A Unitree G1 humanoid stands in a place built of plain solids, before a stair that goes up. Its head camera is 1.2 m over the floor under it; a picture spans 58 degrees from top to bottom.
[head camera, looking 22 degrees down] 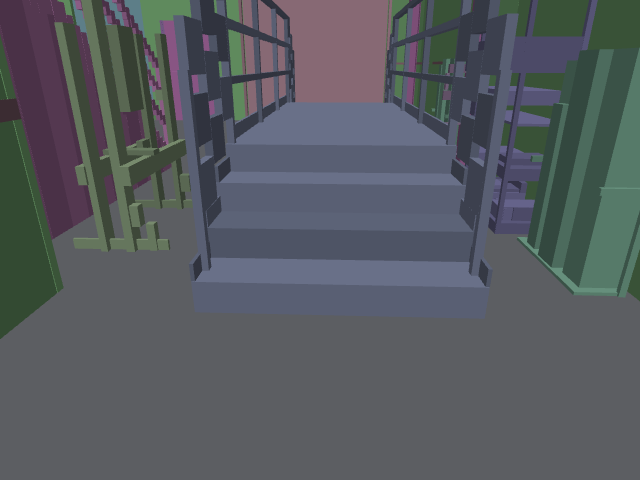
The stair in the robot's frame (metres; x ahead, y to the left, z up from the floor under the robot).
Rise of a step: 0.18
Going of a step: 0.30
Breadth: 1.50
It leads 2 degrees to the right of straight ahead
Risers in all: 4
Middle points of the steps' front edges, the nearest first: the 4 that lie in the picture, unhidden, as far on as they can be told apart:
1.93 -0.09 0.18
2.23 -0.11 0.36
2.53 -0.12 0.54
2.83 -0.13 0.72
